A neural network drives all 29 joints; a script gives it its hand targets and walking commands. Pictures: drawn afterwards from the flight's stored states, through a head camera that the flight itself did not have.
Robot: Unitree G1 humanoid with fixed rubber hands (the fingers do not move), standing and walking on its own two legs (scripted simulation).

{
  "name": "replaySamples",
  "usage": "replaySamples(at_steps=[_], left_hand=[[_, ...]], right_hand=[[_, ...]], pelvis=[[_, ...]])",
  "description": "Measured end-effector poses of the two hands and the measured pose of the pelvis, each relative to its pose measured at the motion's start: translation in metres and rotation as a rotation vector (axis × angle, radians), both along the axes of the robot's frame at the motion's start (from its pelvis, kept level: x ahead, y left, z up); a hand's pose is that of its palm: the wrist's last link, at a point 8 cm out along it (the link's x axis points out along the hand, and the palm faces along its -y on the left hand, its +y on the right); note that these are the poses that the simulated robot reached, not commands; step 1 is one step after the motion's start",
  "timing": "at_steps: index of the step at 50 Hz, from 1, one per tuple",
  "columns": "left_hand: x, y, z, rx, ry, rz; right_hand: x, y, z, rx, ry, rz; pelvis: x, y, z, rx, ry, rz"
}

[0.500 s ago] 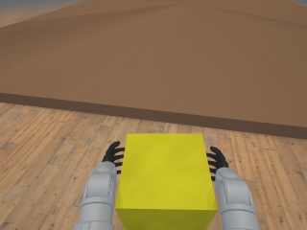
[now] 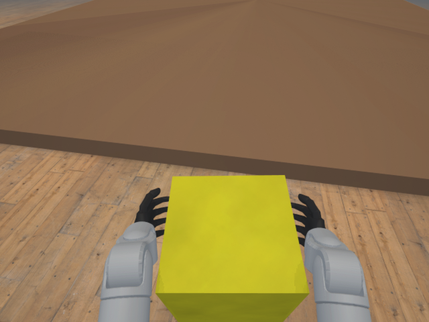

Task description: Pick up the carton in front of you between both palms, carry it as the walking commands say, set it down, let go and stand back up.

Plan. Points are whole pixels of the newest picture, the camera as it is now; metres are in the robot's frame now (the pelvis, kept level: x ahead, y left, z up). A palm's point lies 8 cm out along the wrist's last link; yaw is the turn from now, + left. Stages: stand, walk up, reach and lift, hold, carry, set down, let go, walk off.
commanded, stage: carry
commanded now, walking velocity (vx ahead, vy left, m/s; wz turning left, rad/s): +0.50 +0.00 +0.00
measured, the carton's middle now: (229, 254) +0.29 +0.00 +0.01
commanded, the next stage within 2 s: none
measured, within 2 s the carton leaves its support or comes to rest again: neither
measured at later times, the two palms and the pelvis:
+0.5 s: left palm (151, 150) +0.50 +0.19 +0.09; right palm (275, 151) +0.51 -0.11 +0.09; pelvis +0.26 +0.03 -0.02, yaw +0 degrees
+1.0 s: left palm (180, 97) +0.82 +0.17 +0.07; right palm (267, 101) +0.83 -0.13 +0.07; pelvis +0.58 +0.01 -0.02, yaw +2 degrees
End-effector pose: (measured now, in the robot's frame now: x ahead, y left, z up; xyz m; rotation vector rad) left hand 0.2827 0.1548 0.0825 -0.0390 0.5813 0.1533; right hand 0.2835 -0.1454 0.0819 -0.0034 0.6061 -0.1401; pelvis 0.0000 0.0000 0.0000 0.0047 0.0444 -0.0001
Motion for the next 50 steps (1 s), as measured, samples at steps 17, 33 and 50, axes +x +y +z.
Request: replaySamples(at_steps=[17, 33, 50], left_hand=[[0.108, 0.003, 0.019, -0.032, 0.075, 0.06], [0.319, 0.032, 0.017, -0.046, 0.11, -0.058], [0.538, 0.015, -0.008, -0.003, 0.088, 0.033]], right_hand=[[0.12, 0.004, 0.019, 0.044, 0.076, 0.004], [0.291, 0.033, 0.016, 0.034, 0.108, -0.117], [0.543, 0.015, -0.015, 0.061, 0.09, -0.017]], pelvis=[[0.154, -0.003, 0.011, 0.009, 0.065, 0.03], [0.339, 0.053, 0.011, -0.023, 0.043, -0.033], [0.583, 0.013, -0.019, -0.041, 0.01, 0.032]])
